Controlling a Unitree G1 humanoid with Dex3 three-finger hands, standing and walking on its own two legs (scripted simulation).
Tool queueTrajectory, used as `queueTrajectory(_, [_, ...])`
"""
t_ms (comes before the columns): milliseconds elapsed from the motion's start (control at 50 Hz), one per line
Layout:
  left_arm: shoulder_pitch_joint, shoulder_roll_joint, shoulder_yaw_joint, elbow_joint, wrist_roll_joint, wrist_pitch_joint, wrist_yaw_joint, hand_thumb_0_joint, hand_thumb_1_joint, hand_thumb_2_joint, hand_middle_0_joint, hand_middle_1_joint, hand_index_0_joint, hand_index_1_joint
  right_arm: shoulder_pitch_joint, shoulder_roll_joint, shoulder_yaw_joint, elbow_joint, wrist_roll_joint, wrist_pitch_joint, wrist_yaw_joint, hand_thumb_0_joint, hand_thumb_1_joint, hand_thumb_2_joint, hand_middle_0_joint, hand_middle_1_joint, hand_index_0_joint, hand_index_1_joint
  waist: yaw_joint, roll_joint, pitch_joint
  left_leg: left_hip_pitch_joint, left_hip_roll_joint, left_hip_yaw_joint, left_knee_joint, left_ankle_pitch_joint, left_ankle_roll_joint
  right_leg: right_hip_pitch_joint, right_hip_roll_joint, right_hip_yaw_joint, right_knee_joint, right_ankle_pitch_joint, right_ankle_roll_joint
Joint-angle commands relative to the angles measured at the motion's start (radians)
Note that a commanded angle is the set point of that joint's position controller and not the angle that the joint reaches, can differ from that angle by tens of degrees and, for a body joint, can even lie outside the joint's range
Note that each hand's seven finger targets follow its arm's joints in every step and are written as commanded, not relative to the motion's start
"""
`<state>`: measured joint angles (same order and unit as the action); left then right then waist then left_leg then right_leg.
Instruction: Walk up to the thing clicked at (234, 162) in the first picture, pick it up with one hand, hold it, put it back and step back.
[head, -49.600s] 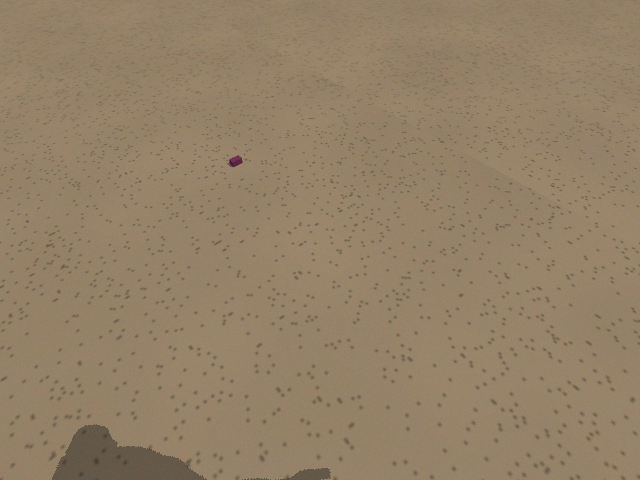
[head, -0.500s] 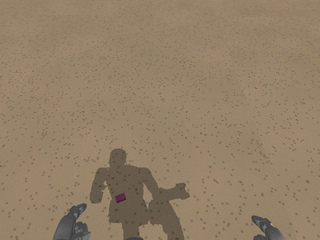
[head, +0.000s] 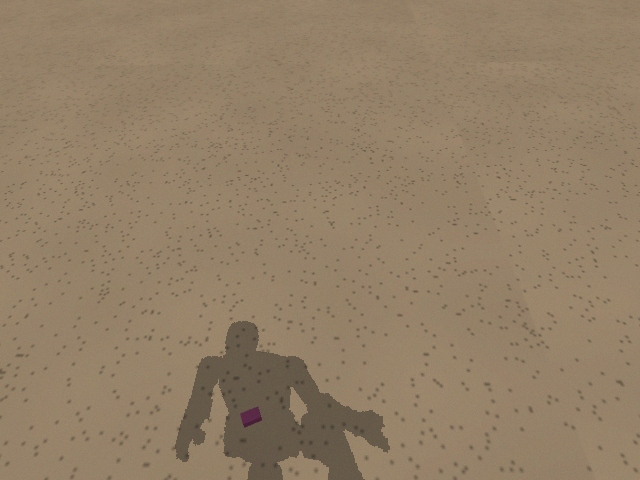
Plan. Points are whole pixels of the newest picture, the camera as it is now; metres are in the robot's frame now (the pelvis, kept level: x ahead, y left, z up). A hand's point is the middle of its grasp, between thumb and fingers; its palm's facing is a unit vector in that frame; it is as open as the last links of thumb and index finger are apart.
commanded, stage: stand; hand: left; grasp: from above
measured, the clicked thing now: (251, 416) +0.44 +0.26 -0.76
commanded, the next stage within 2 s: step back in 1.84 s
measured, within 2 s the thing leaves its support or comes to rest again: neither
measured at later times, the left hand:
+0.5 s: hand out of the picture +0.04 +0.23 -0.16, palm faces +0.02 -0.94 -0.33, open 7.3 cm
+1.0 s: hand out of the picture +0.08 +0.23 -0.16, palm faces +0.01 -0.94 -0.33, open 7.3 cm
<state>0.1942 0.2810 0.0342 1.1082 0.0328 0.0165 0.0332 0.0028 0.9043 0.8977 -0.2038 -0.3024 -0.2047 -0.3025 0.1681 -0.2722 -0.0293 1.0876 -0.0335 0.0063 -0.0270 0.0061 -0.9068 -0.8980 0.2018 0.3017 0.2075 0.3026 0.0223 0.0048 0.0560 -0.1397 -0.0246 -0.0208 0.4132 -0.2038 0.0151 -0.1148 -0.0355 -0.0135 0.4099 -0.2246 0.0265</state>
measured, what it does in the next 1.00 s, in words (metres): stands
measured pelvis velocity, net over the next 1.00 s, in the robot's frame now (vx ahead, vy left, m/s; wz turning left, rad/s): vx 0.01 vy -0.01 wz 0.00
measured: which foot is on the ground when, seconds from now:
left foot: down 0.00-1.00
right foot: down 0.00-1.00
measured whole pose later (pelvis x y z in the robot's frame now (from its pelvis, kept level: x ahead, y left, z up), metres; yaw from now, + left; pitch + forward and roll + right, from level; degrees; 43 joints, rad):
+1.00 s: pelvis +0.01 -0.01 +0.01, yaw +0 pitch -3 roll +0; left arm 0.10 0.31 0.03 1.17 0.02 -0.01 0.01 0.00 0.90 0.90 -0.20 -0.30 -0.20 -0.30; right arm 0.11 -0.32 0.00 1.14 -0.02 -0.01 -0.02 0.00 -0.91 -0.90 0.20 0.30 0.21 0.30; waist 0.01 0.01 0.06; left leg -0.11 0.00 -0.03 0.33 -0.18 -0.01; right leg -0.08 -0.01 -0.02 0.31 -0.19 0.01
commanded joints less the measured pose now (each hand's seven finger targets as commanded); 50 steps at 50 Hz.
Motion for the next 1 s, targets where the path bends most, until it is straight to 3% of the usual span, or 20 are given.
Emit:
queueTrajectory(0, [-0.039,0.182,0.035,-0.032,-0.001,-0.032,0.011,0.0,0.9,0.9,-0.2,-0.3,-0.2,-0.301,-0.052,-0.196,-0.042,-0.048,0.006,-0.028,-0.009,0.0,-0.9,-0.9,0.2,0.3,0.2,0.3,-0.002,0.005,-0.016,-0.01,0.111,-0.122,-0.124,0.021,0.016,-0.004,-0.072,0.078,-0.097,0.055,-0.036])
queueTrajectory(200, [-0.069,0.201,0.032,-0.003,-0.005,-0.037,0.009,0.0,0.9,0.9,-0.2,-0.3,-0.2,-0.301,-0.061,-0.198,-0.031,-0.02,0.009,-0.026,-0.002,0.0,-0.9,-0.9,0.2,0.3,0.2,0.3,-0.009,-0.008,-0.013,0.006,0.113,-0.113,-0.131,0.038,0.014,-0.003,-0.079,0.084,-0.135,0.053,-0.034])
queueTrajectory(300, [-0.069,0.213,0.031,0.007,-0.006,-0.034,0.004,0.0,0.9,0.9,-0.2,-0.3,-0.2,-0.301,-0.062,-0.211,-0.029,-0.012,0.008,-0.022,0.001,0.0,-0.9,-0.9,0.2,0.3,0.2,0.3,-0.008,0.012,0.017,-0.034,0.113,-0.116,-0.149,-0.042,0.01,-0.018,-0.071,0.084,-0.142,-0.017,-0.035])
queueTrajectory(480, [-0.09,0.222,0.029,0.006,-0.01,-0.041,-0.001,0.0,0.9,0.9,-0.2,-0.3,-0.2,-0.301,-0.062,-0.216,-0.019,-0.005,0.012,-0.028,0.002,0.0,-0.9,-0.9,0.2,0.3,0.2,0.3,-0.014,0.007,-0.024,-0.005,0.121,-0.111,-0.135,0.04,0.01,0.003,-0.082,0.095,-0.142,0.046,-0.04])
queueTrajectory(540, [-0.091,0.223,0.028,0.01,-0.012,-0.038,-0.004,0.0,0.9,0.9,-0.2,-0.3,-0.2,-0.301,-0.061,-0.22,-0.016,-0.001,0.013,-0.027,0.003,0.0,-0.9,-0.9,0.2,0.3,0.2,0.3,-0.013,0.011,-0.007,-0.025,0.119,-0.11,-0.143,0.007,0.009,-0.001,-0.077,0.091,-0.143,0.025,-0.039])
queueTrajectory(660, [-0.1,0.222,0.028,0.006,-0.015,-0.042,-0.004,0.0,0.9,0.9,-0.2,-0.3,-0.2,-0.301,-0.061,-0.226,-0.012,0.002,0.014,-0.033,0.001,0.0,-0.9,-0.9,0.2,0.3,0.2,0.3,-0.015,0.007,-0.05,0.01,0.128,-0.101,-0.127,0.132,0.012,0.032,-0.088,0.091,-0.134,0.137,-0.041])
queueTrajectory(780, [-0.111,0.225,0.029,0.008,-0.017,-0.04,-0.004,0.0,0.9,0.9,-0.2,-0.3,-0.2,-0.301,-0.068,-0.232,-0.01,0.003,0.016,-0.034,-0.001,0.0,-0.9,-0.9,0.2,0.3,0.2,0.3,-0.016,-0.004,-0.064,0.033,0.134,-0.101,-0.125,0.194,0.009,0.042,-0.087,0.081,-0.129,0.173,-0.038])
queueTrajectory(860, [-0.115,0.225,0.027,0.008,-0.017,-0.04,-0.007,0.0,0.9,0.9,-0.2,-0.3,-0.2,-0.301,-0.073,-0.24,-0.011,0.005,0.017,-0.033,0.0,0.0,-0.9,-0.9,0.2,0.3,0.2,0.3,-0.015,0.001,-0.046,0.019,0.133,-0.103,-0.136,0.148,0.005,0.031,-0.085,0.084,-0.144,0.123,-0.038])
queueTrajectory(900, [-0.121,0.226,0.028,0.005,-0.017,-0.044,-0.008,0.0,0.9,0.9,-0.2,-0.3,-0.2,-0.301,-0.083,-0.239,-0.011,0.002,0.015,-0.035,0.0,0.0,-0.9,-0.9,0.2,0.3,0.2,0.3,-0.016,-0.005,-0.064,0.035,0.137,-0.098,-0.122,0.192,0.008,0.044,-0.091,0.087,-0.138,0.177,-0.038])
queueTrajectory(980, [-0.127,0.23,0.029,0.001,-0.018,-0.044,-0.008,0.0,0.9,0.9,-0.2,-0.3,-0.2,-0.301,-0.082,-0.244,-0.011,0.002,0.017,-0.035,0.001,0.0,-0.9,-0.9,0.2,0.3,0.2,0.3,-0.019,0.002,-0.064,0.031,0.136,-0.098,-0.127,0.189,0.007,0.048,-0.09,0.084,-0.142,0.177,-0.037])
